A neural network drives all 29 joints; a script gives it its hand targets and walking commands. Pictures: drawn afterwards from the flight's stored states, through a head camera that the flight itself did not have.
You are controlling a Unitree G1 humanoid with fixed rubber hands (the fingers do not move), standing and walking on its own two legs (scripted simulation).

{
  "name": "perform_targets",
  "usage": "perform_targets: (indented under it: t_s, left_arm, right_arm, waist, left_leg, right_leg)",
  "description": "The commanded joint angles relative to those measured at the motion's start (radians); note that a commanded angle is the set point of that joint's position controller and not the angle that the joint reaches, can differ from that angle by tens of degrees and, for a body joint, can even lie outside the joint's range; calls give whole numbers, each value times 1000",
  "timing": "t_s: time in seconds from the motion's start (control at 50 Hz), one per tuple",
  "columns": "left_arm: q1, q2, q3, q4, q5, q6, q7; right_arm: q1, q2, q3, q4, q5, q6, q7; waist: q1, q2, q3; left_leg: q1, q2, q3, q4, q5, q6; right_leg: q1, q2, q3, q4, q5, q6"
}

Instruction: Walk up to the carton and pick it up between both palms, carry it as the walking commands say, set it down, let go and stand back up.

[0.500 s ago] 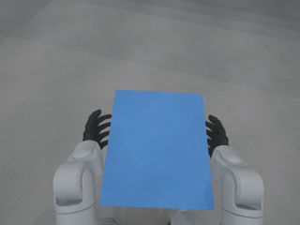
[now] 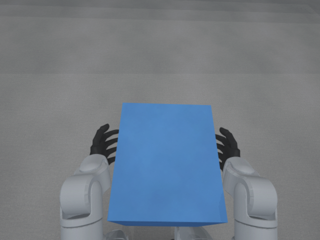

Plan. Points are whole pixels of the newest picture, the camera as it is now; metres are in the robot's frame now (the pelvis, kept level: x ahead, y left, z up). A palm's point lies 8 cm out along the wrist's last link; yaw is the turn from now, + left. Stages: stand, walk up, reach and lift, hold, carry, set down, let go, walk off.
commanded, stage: carry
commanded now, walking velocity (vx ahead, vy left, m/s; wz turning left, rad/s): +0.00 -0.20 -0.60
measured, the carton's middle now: (164, 171) +0.27 +0.02 +0.01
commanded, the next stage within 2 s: none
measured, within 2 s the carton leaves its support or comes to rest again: neither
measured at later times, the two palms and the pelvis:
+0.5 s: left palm (220, 181) +0.24 -0.10 +0.07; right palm out of the picture +0.16 -0.37 +0.08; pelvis -0.06 -0.16 +0.01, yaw -17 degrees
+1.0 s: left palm out of the picture +0.10 -0.32 +0.06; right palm out of the picture -0.05 -0.56 +0.08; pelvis -0.21 -0.30 +0.01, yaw -33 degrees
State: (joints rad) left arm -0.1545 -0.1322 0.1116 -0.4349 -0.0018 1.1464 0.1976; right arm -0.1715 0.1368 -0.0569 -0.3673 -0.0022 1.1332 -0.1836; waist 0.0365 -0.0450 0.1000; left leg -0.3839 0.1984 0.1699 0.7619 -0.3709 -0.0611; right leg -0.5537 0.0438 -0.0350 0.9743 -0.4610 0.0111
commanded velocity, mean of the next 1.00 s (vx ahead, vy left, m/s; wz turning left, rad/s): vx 0.00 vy -0.16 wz -0.49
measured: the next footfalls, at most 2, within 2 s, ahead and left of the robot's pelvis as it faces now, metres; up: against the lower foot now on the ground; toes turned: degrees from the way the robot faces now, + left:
right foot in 0.06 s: +0.09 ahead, -0.15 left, +0.00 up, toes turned -8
left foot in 0.34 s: +0.04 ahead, -0.03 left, +0.00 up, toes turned -4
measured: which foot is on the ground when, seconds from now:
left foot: down 0.00-0.08, up 0.10-0.32, down 0.34-0.62, up 0.64-0.88, down 0.90-1.00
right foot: up 0.00-0.04, down 0.06-0.38, up 0.40-0.58, down 0.60-0.94, up 0.96-1.00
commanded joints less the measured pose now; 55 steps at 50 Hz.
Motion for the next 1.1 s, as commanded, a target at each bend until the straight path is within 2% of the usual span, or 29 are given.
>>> perform_targets:
  t_s: [0.0, 0.02, 0.04, 0.06, 0.08, 0.12, 0.24, 0.32, 0.34, 0.36, 0.38, 0.42, 0.44, 0.52, 0.56, 0.58, 0.6, 0.62, 0.66, 0.76, 0.86, 0.88, 0.9, 0.92, 0.94, 0.96, 0.98, 1.02, 1.08]
  left_arm:
    - [-529, -905, -743, -222, -343, -41, -170]
    - [-549, -913, -751, -221, -354, -36, -169]
    - [-520, -903, -740, -198, -351, -29, -170]
    - [-544, -875, -715, -192, -346, -31, -166]
    - [-468, -870, -684, -150, -316, -27, -164]
    - [-420, -887, -651, -95, -283, -9, -163]
    - [-534, -930, -635, -200, -268, -56, -150]
    - [-558, -914, -650, -202, -248, -51, -133]
    - [-561, -918, -659, -192, -246, -42, -134]
    - [-562, -928, -686, -189, -251, -27, -142]
    - [-628, -935, -734, -218, -272, -28, -158]
    - [-674, -930, -741, -246, -304, -37, -156]
    - [-621, -929, -731, -216, -300, -37, -163]
    - [-550, -899, -737, -218, -317, -36, -154]
    - [-506, -895, -713, -152, -315, -23, -159]
    - [-459, -878, -687, -117, -304, -12, -157]
    - [-467, -836, -671, -112, -292, -8, -157]
    - [-408, -849, -650, -76, -268, -2, -158]
    - [-381, -894, -637, -54, -261, 1, -163]
    - [-568, -953, -622, -202, -273, -70, -158]
    - [-549, -920, -627, -181, -242, -71, -143]
    - [-532, -911, -631, -182, -230, -66, -139]
    - [-547, -921, -653, -203, -234, -55, -138]
    - [-547, -934, -692, -188, -243, -46, -155]
    - [-662, -952, -745, -243, -299, -44, -173]
    - [-669, -933, -725, -242, -302, -53, -165]
    - [-630, -954, -714, -209, -296, -51, -163]
    - [-619, -904, -704, -250, -293, -52, -155]
    - [-511, -888, -708, -199, -294, -26, -145]
  right_arm:
    - [-397, 887, 558, -254, 231, -56, 121]
    - [-370, 878, 546, -239, 218, -52, 115]
    - [-366, 864, 546, -235, 214, -47, 108]
    - [-431, 862, 580, -294, 226, -38, 105]
    - [-431, 840, 614, -309, 235, -26, 112]
    - [-435, 875, 612, -232, 262, -14, 122]
    - [-555, 963, 658, -264, 346, -29, 153]
    - [-509, 939, 623, -237, 345, -28, 162]
    - [-504, 947, 612, -236, 345, -30, 164]
    - [-473, 930, 575, -200, 328, -36, 162]
    - [-413, 939, 543, -183, 286, -50, 163]
    - [-489, 923, 548, -237, 280, -52, 161]
    - [-485, 924, 569, -231, 281, -51, 161]
    - [-401, 889, 556, -237, 256, -42, 134]
    - [-395, 867, 556, -236, 239, -32, 118]
    - [-393, 834, 558, -241, 236, -21, 108]
    - [-408, 820, 583, -270, 231, -9, 108]
    - [-432, 818, 618, -289, 238, 1, 117]
    - [-448, 877, 612, -227, 263, -1, 127]
    - [-607, 997, 679, -284, 363, -28, 159]
    - [-595, 957, 650, -276, 367, -42, 161]
    - [-528, 961, 635, -236, 362, -38, 166]
    - [-459, 954, 608, -210, 347, -39, 167]
    - [-455, 957, 580, -201, 338, -59, 169]
    - [-487, 967, 544, -215, 296, -68, 164]
    - [-532, 941, 555, -246, 292, -58, 163]
    - [-538, 941, 573, -243, 294, -49, 168]
    - [-493, 940, 584, -216, 288, -43, 163]
    - [-398, 877, 555, -207, 259, -20, 135]
  waist:
    - [-46, 352, -605]
    - [-36, 342, -621]
    - [-25, 208, -648]
    - [-25, -211, -683]
    - [-31, -410, -640]
    - [-26, -119, -639]
    - [-17, -146, -676]
    - [-44, -81, -671]
    - [-70, -19, -683]
    - [-88, 489, -669]
    - [-71, 616, -553]
    - [-41, 264, -571]
    - [-37, 222, -556]
    - [-49, 384, -564]
    - [-38, 310, -590]
    - [-25, 140, -622]
    - [-26, -259, -635]
    - [-25, -384, -631]
    - [-24, -142, -618]
    - [-14, -182, -670]
    - [-30, -148, -701]
    - [-47, -107, -726]
    - [-99, 101, -673]
    - [-84, 696, -642]
    - [-55, 635, -517]
    - [-42, 305, -552]
    - [-32, 198, -566]
    - [-34, 263, -585]
    - [-31, 356, -607]
  left_leg:
    - [359, 230, -77, -75, 954, 76]
    - [265, 194, -30, 36, 931, 32]
    - [120, 132, -16, 150, 690, -24]
    - [-190, -35, 35, 341, -39, -78]
    - [-277, -89, -43, 446, -404, -78]
    - [-206, -83, -71, 421, -306, -74]
    - [-155, -111, -105, 230, -170, -34]
    - [263, -136, -85, -161, -114, 49]
    - [505, -47, -155, -395, -59, 109]
    - [543, 410, -669, -573, 5, 320]
    - [433, 499, -655, -417, 355, 386]
    - [482, 314, -323, -311, 735, 215]
    - [464, 268, -229, -255, 842, 167]
    - [392, 232, -66, -153, 934, 99]
    - [230, 208, -18, -22, 745, 30]
    - [90, 151, 2, 91, 490, -20]
    - [-226, -21, 64, 281, -163, -92]
    - [-264, -68, -36, 427, -431, -81]
    - [-234, -59, -87, 483, -307, -72]
    - [-181, -88, -113, 337, -173, -34]
    - [211, -164, -53, -99, -163, 62]
    - [420, -131, -72, -279, -155, 111]
    - [602, 40, -198, -567, -195, 203]
    - [384, 487, -796, -553, -227, 421]
    - [254, 445, -665, -451, 23, 406]
    - [271, 326, -443, -416, 224, 288]
    - [334, 234, -263, -339, 481, 194]
    - [357, 127, -129, -192, 767, 119]
    - [265, 92, -74, -90, 734, 66]
  right_leg:
    - [189, 5, -108, -353, 3, 11]
    - [333, 10, -110, -468, 116, -3]
    - [501, -65, -7, -528, 352, -32]
    - [723, -296, 330, -469, 970, -152]
    - [657, -365, 455, -413, 1356, -240]
    - [608, -307, 302, -427, 1162, -214]
    - [605, -281, 344, -494, 896, -177]
    - [321, -205, 277, -615, 709, -11]
    - [141, -129, 202, -554, 630, 98]
    - [-105, 42, 49, -37, 126, 219]
    - [-215, -58, 189, 294, -166, 105]
    - [-136, -95, 168, 192, 5, 18]
    - [-98, -92, 126, 75, 23, 14]
    - [127, -5, -91, -281, -16, 22]
    - [361, 12, -120, -485, 145, -3]
    - [517, -58, -20, -555, 322, -34]
    - [703, -337, 369, -524, 911, -156]
    - [616, -399, 448, -451, 1165, -244]
    - [561, -318, 301, -455, 990, -209]
    - [543, -290, 335, -524, 630, -190]
    - [384, -242, 290, -741, 467, 2]
    - [283, -191, 241, -751, 470, 110]
    - [45, -48, 51, -519, 429, 313]
    - [-75, 50, 72, 234, -114, 247]
    - [-124, -119, 315, 375, -131, 118]
    - [-48, -82, 263, 344, -21, 34]
    - [-44, -63, 147, 158, 35, 13]
    - [98, -31, 36, -196, 43, 7]
    - [343, 6, -98, -548, 192, 15]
